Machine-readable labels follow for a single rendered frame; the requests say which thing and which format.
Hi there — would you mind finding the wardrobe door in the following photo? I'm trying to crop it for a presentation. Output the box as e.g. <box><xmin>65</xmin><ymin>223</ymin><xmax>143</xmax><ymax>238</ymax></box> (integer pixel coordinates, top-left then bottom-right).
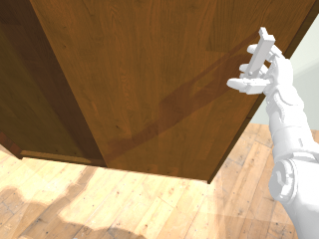
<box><xmin>30</xmin><ymin>0</ymin><xmax>315</xmax><ymax>181</ymax></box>
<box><xmin>0</xmin><ymin>0</ymin><xmax>104</xmax><ymax>160</ymax></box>

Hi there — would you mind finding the right robot forearm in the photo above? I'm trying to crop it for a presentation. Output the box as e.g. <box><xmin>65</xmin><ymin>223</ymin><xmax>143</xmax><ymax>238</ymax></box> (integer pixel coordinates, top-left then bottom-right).
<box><xmin>265</xmin><ymin>84</ymin><xmax>319</xmax><ymax>164</ymax></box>

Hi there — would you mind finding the handle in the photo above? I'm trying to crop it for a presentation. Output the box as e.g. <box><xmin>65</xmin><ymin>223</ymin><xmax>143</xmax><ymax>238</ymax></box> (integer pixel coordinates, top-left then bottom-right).
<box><xmin>239</xmin><ymin>27</ymin><xmax>275</xmax><ymax>93</ymax></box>

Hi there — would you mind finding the right robot upper arm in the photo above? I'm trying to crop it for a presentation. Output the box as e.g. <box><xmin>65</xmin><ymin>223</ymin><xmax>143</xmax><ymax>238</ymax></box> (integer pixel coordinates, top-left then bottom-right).
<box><xmin>268</xmin><ymin>158</ymin><xmax>319</xmax><ymax>239</ymax></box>

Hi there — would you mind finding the right robot hand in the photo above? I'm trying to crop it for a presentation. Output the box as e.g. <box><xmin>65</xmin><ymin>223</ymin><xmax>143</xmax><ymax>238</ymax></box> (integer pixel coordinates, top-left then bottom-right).
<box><xmin>226</xmin><ymin>44</ymin><xmax>293</xmax><ymax>96</ymax></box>

